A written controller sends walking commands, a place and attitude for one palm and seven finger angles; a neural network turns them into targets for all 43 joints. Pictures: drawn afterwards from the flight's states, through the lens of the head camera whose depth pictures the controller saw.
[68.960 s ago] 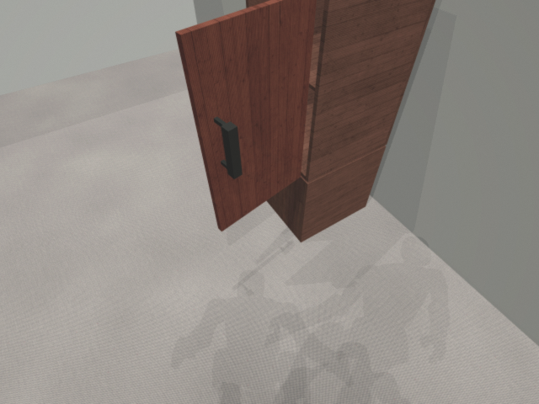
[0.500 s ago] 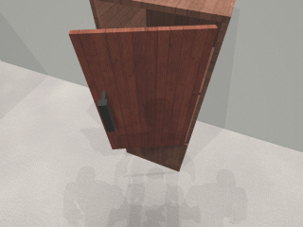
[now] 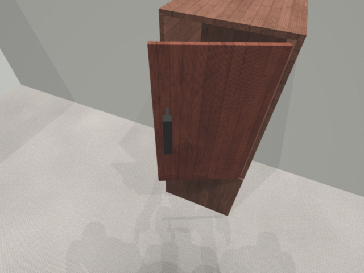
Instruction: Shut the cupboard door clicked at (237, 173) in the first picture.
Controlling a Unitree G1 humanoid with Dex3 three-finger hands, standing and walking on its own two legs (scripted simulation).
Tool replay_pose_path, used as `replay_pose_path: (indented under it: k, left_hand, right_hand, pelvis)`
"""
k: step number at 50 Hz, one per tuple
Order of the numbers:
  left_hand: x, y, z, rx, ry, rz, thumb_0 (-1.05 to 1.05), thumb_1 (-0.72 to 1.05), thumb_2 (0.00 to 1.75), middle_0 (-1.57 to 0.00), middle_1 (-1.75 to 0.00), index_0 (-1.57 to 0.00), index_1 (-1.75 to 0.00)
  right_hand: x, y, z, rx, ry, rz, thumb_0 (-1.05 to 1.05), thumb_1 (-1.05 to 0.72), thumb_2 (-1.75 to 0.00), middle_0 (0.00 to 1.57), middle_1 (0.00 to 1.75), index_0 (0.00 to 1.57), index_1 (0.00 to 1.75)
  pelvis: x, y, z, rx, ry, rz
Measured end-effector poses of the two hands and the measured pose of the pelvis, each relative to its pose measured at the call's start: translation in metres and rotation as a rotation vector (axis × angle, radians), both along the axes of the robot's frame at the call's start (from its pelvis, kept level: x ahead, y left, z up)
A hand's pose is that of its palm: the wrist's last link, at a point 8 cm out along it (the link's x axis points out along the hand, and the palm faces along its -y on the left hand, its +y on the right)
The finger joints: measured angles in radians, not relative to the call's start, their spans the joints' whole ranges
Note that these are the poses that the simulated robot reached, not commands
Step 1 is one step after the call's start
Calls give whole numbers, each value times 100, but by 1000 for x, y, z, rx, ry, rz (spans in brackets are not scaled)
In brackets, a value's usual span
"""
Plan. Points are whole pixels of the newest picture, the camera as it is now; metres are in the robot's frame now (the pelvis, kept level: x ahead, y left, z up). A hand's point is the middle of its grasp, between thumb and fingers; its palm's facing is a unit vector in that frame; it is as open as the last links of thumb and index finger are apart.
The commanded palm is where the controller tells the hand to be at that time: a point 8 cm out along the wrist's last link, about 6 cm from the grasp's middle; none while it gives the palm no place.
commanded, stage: come to a stop and stand still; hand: left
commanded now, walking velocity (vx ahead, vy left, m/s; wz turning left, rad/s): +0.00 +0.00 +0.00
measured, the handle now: (167, 131) +0.52 +0.08 -0.01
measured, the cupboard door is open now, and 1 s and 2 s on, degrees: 26 26 26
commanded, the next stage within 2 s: look again from close up in 1.06 s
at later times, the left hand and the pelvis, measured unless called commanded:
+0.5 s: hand out of the picture +0.00 +0.14 -0.17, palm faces +0.06 -0.99 -0.16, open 7.4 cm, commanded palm none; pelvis +0.03 -0.01 +0.01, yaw +1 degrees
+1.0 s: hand out of the picture +0.09 +0.13 -0.17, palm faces +0.03 -0.98 -0.20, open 7.4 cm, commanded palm none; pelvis +0.07 -0.05 +0.01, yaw +1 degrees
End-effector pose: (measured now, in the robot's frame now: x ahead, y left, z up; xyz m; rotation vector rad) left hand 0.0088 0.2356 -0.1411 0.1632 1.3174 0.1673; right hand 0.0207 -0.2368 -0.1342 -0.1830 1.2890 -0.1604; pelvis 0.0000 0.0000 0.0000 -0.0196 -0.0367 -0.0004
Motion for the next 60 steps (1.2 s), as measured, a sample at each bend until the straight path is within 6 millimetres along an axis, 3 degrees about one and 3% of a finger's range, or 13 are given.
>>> replay_pose_path:
  k: [8, 15, 22, 42, 50, 60]
  left_hand:
    - [-49, -9, -5, -32, 132, 53, 1, 91, 89, -20, -30, -19, -30]
    - [-56, -23, -5, -51, 159, 73, 1, 91, 89, -20, -30, -19, -30]
    - [-33, -37, -4, -61, 126, 60, 1, 91, 89, -20, -30, -19, -30]
    - [62, -52, -1, -22, 11, 9, 1, 91, 89, -20, -30, -20, -30]
    - [78, -56, 2, -9, -4, -1, 1, 91, 89, -20, -30, -20, -30]
    - [81, -59, 4, -1, 5, 0, 1, 91, 89, -20, -30, -20, -30]
  right_hand:
    - [-2, 5, 1, -5, 36, 1, 1, -91, -90, 20, 30, 20, 30]
    - [14, 7, 1, 9, 24, 18, 1, -91, -90, 20, 30, 20, 30]
    - [29, -1, 2, 11, 16, 24, 1, -92, -90, 20, 30, 21, 30]
    - [54, -30, 0, 10, 47, 6, 1, -91, -90, 20, 30, 20, 30]
    - [64, -40, -1, 9, 46, 8, 1, -91, -90, 20, 30, 20, 30]
    - [74, -50, -1, 4, 45, 16, 1, -91, -90, 20, 30, 20, 30]
  pelvis:
    - [2, 3, 2, 2, -1, 12]
    - [10, -2, 3, 11, 2, 22]
    - [22, -10, 5, 15, 12, 22]
    - [59, -40, 5, 18, 28, 20]
    - [66, -48, 5, 19, 29, 16]
    - [70, -55, 6, 20, 29, 15]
